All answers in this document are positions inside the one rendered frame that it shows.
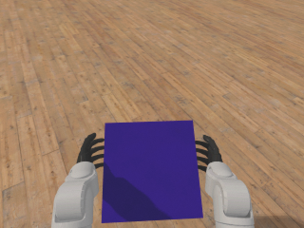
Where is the right robot forearm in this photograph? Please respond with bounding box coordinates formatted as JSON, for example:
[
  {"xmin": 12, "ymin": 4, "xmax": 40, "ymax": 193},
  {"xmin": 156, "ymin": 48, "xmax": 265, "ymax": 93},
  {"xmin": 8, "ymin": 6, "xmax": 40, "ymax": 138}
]
[{"xmin": 204, "ymin": 161, "xmax": 255, "ymax": 228}]

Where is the left robot forearm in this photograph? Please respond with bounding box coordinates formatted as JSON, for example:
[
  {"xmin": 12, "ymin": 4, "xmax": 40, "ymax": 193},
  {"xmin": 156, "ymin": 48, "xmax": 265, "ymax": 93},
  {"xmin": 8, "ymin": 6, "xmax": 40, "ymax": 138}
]
[{"xmin": 51, "ymin": 161, "xmax": 100, "ymax": 228}]

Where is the right robot hand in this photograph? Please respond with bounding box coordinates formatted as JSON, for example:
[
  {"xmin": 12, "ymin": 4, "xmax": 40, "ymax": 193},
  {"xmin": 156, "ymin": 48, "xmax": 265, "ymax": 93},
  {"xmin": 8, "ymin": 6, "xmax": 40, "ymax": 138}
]
[{"xmin": 195, "ymin": 135, "xmax": 223, "ymax": 173}]

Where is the carton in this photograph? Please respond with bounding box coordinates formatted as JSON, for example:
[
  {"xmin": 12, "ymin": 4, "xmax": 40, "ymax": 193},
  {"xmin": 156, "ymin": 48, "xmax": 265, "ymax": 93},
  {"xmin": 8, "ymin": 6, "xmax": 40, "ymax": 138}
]
[{"xmin": 101, "ymin": 120, "xmax": 203, "ymax": 223}]

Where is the left robot hand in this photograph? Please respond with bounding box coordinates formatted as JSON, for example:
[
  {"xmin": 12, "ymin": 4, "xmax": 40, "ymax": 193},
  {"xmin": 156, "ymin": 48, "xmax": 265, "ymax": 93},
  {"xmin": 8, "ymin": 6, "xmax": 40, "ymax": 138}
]
[{"xmin": 76, "ymin": 132, "xmax": 105, "ymax": 169}]

